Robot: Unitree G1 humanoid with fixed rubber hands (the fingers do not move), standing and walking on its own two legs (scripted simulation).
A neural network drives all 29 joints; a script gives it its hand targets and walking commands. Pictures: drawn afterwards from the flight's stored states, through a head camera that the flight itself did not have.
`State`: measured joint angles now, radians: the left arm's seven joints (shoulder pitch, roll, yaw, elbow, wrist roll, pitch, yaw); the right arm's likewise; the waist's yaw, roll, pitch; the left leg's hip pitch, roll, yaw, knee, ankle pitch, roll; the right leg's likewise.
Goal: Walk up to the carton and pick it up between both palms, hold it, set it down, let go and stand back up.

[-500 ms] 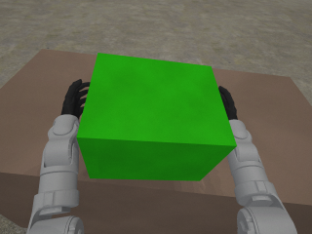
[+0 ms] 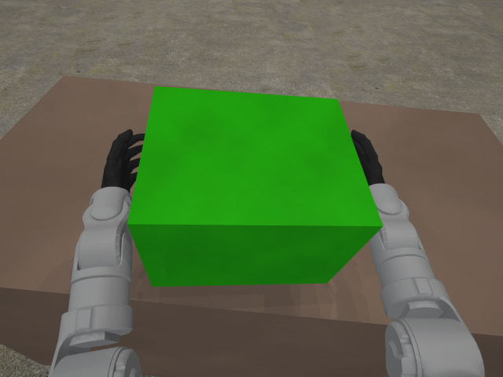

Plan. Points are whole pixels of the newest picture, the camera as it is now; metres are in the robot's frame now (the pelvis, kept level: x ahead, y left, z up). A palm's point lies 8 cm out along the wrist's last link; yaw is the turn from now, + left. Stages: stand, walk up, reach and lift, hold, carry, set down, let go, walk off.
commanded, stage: set down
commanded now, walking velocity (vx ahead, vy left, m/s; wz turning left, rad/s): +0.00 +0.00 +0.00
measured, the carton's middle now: (246, 191) +0.38 +0.00 +0.10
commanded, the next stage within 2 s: none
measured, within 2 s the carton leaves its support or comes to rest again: neither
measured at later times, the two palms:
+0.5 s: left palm (133, 196) +0.38 +0.18 +0.09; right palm (364, 184) +0.41 -0.20 +0.10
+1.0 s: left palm (148, 206) +0.39 +0.17 +0.06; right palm (366, 186) +0.43 -0.22 +0.07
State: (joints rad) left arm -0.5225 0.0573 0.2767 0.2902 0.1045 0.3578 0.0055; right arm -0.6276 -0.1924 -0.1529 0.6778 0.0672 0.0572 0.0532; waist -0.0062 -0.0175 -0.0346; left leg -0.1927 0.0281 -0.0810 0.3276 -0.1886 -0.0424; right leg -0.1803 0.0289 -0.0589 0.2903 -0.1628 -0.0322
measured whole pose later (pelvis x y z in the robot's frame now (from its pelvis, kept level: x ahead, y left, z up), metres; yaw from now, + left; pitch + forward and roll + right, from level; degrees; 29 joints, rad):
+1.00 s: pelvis -0.01 -0.01 +0.00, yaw -1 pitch +16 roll +0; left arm -0.64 -0.01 0.32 0.67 0.09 0.13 0.12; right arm -0.83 -0.27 -0.31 1.07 -0.11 -0.13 0.19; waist 0.06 0.00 -0.16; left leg -0.46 0.04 -0.04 0.31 -0.13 -0.05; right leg -0.48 0.03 -0.05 0.32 -0.12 -0.04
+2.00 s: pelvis -0.02 +0.00 -0.01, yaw -2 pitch +24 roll +0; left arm -0.76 0.01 0.31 0.86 0.03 -0.02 0.16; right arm -0.99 -0.34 -0.37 1.27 -0.12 -0.21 0.23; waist 0.11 0.02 -0.23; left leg -0.66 0.04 -0.01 0.34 -0.11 -0.04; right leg -0.68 0.02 -0.04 0.35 -0.10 -0.04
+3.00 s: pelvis -0.04 +0.00 -0.03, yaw -3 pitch +31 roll +0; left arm -0.88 0.07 0.15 0.91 -0.11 -0.03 0.21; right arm -1.10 -0.44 -0.13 1.31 0.14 -0.13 0.18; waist 0.16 0.01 -0.28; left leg -0.92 0.05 0.01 0.54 -0.16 -0.04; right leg -0.93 0.02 -0.04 0.52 -0.13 -0.04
